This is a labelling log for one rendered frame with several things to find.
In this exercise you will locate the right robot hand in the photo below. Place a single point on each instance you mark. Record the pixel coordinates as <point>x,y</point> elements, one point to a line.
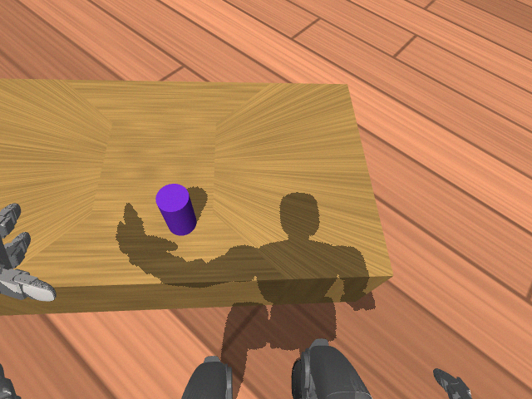
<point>455,388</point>

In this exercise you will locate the can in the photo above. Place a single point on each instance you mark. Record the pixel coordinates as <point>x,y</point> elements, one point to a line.
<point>175,206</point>

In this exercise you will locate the left robot hand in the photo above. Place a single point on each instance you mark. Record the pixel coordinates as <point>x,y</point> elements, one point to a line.
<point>17,283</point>

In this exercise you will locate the left robot arm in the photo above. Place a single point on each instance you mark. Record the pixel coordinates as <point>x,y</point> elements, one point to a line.
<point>6,387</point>

